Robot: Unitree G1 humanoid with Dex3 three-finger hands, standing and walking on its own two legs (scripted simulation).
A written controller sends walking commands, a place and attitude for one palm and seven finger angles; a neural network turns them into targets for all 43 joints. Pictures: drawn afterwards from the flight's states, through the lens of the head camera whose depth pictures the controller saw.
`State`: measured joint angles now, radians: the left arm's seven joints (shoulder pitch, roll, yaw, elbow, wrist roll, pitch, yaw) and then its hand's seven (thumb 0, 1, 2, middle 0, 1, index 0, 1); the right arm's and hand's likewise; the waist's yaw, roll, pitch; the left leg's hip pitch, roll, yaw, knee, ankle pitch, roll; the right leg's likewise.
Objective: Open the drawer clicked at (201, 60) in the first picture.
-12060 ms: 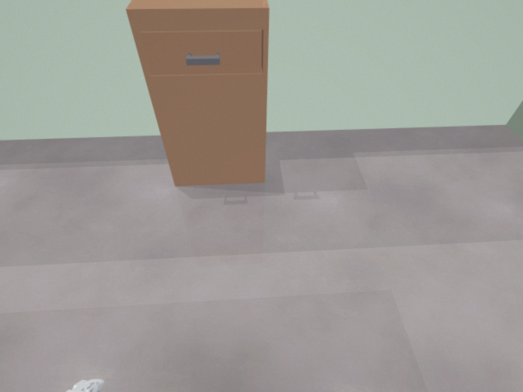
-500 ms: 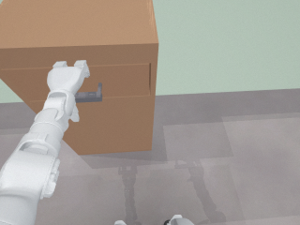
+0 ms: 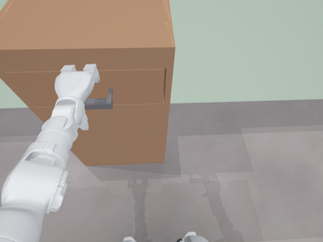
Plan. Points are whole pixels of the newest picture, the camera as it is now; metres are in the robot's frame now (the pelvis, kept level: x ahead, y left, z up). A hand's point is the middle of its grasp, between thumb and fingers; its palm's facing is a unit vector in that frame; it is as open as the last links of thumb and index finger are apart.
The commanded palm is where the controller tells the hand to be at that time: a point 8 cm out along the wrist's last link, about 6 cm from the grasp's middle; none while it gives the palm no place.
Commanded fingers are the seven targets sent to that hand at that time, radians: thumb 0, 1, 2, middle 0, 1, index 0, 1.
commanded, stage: lower the fingers behind the handle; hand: left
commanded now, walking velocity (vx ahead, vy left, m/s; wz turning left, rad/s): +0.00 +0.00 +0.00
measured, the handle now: (92, 98) +0.53 +0.19 -0.02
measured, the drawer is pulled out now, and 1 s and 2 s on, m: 0.00 0.00 0.00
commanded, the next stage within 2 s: close the thumb around the handle in 1.28 s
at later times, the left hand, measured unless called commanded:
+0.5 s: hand (88, 109) +0.48 +0.20 -0.02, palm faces -0.04 -0.04 -1.00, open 13.8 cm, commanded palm +0.48 +0.20 +0.03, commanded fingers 0.00 -0.50 0.30 -0.30 -1.20 -0.30 -1.20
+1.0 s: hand (89, 113) +0.48 +0.20 -0.04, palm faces -0.07 -0.03 -1.00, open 13.8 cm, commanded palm +0.47 +0.20 +0.01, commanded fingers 0.00 -0.50 0.30 -0.30 -1.20 -0.30 -1.20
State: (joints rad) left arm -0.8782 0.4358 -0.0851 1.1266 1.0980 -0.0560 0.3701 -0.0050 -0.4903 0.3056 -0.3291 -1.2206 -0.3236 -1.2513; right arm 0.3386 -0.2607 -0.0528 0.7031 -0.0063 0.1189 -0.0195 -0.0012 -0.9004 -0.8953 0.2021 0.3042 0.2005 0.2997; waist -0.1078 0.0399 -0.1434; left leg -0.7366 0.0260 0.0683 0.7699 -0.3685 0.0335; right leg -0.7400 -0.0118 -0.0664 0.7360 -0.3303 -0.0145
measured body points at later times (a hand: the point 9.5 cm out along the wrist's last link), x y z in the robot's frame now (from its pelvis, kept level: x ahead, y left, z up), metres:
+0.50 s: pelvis -0.03 +0.00 -0.03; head +0.10 +0.00 +0.40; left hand +0.48 +0.20 +0.04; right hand -0.05 -0.28 -0.15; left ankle -0.01 +0.10 -0.71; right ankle +0.00 -0.11 -0.71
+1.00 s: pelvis -0.02 +0.01 -0.04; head +0.10 +0.01 +0.39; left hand +0.48 +0.20 +0.01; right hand -0.01 -0.27 -0.16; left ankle -0.01 +0.10 -0.71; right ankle +0.00 -0.11 -0.71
